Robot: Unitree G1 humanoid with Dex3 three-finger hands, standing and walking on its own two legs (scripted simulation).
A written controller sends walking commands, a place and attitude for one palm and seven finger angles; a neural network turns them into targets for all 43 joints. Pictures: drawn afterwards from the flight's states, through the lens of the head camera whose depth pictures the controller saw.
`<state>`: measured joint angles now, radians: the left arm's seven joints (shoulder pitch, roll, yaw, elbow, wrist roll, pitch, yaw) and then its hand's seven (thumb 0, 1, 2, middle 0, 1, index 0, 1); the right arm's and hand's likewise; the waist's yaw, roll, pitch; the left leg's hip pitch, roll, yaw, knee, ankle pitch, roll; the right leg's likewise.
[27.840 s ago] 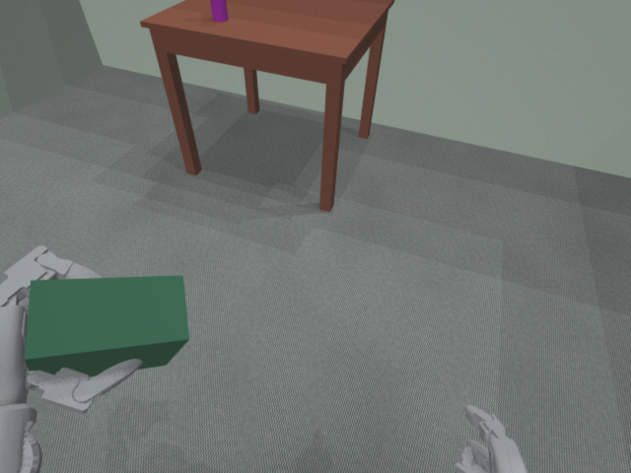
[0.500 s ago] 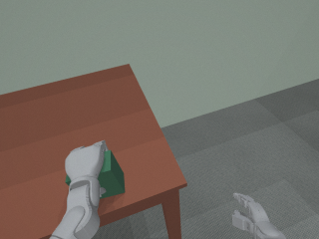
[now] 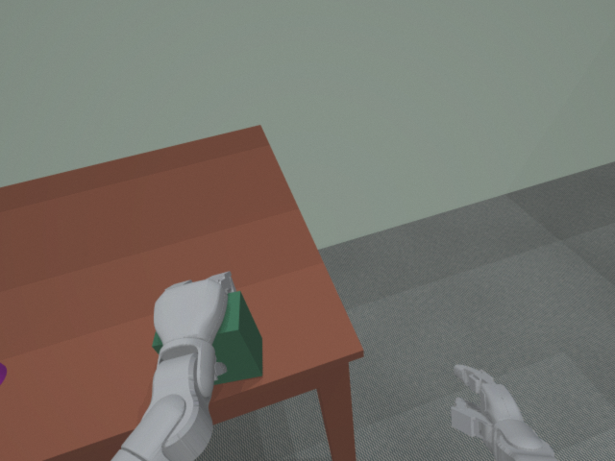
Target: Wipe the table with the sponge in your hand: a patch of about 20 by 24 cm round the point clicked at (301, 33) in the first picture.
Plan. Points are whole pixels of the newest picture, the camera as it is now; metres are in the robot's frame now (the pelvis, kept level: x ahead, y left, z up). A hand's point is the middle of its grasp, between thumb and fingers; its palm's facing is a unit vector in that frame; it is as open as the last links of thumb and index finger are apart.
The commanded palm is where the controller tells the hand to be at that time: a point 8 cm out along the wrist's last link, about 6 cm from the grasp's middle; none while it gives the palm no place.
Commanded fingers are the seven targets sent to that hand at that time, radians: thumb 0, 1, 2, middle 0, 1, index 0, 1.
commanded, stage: slide across to the third lane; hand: left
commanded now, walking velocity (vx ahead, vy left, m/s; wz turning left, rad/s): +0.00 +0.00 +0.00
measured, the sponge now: (218, 349) +0.27 +0.18 +0.00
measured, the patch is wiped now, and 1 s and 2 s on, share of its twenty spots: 0.80 0.90 1.00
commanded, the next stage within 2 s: wipe forward along the third lane in 0.32 s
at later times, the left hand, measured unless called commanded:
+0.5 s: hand (248, 319) +0.29 +0.13 +0.05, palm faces +0.02 -0.08 -1.00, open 10.2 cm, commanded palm +0.26 +0.12 +0.09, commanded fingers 0.00 0.10 1.30 -1.20 -1.60 -1.20 -1.60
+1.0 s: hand (251, 292) +0.34 +0.14 +0.05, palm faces -0.03 -0.06 -1.00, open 10.2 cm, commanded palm +0.31 +0.14 +0.08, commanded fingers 0.00 0.10 1.30 -1.20 -1.60 -1.20 -1.60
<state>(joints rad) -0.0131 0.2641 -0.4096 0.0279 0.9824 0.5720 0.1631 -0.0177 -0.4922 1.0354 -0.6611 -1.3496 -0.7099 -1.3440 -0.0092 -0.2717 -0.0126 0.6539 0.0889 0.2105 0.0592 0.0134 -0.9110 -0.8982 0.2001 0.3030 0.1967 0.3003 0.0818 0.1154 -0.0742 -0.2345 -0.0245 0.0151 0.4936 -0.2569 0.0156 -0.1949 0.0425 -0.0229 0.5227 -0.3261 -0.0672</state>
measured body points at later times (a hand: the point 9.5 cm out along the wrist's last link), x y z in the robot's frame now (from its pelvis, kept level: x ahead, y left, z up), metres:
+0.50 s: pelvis -0.02 -0.01 +0.00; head -0.05 -0.07 +0.44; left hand +0.29 +0.13 +0.10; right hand +0.22 -0.21 -0.10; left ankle +0.00 +0.11 -0.74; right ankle -0.03 -0.08 -0.74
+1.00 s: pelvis -0.02 -0.03 +0.00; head -0.04 -0.08 +0.44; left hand +0.34 +0.14 +0.10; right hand +0.16 -0.28 -0.12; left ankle +0.00 +0.11 -0.73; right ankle -0.03 -0.08 -0.74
